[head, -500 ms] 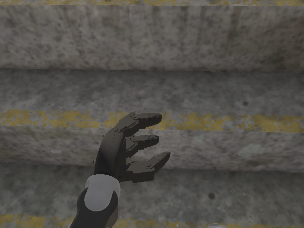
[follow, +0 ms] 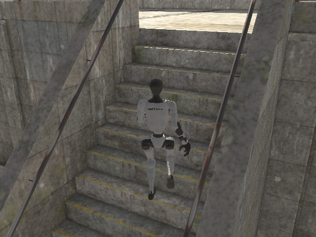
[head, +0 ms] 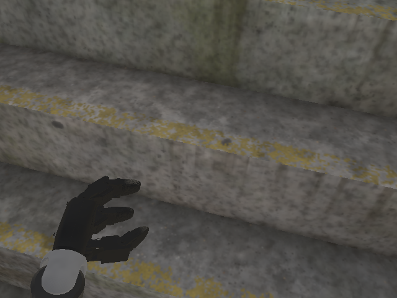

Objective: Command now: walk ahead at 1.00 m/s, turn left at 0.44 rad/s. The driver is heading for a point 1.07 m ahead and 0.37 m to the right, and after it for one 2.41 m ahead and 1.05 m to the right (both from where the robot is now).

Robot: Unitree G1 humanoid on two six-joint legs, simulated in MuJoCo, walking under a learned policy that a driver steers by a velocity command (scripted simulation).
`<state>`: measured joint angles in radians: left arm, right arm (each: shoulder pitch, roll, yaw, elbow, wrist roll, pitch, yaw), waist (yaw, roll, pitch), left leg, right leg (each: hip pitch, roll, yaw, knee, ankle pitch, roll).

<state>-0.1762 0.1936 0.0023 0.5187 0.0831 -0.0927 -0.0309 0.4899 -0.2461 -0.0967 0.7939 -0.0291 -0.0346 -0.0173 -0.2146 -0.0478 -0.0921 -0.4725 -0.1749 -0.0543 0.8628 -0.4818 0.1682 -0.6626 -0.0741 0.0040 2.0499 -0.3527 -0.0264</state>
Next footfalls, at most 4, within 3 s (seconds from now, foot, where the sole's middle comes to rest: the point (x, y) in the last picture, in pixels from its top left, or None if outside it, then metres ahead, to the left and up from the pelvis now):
0.32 right None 0.04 -0.08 -0.51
0.66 left None -0.04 0.15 -0.67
0.70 right None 0.14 -0.07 -0.51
0.86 left None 0.11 0.13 -0.45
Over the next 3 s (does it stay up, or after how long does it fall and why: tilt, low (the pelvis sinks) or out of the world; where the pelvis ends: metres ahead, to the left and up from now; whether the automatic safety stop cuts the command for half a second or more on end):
stays up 0.72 0.10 0.67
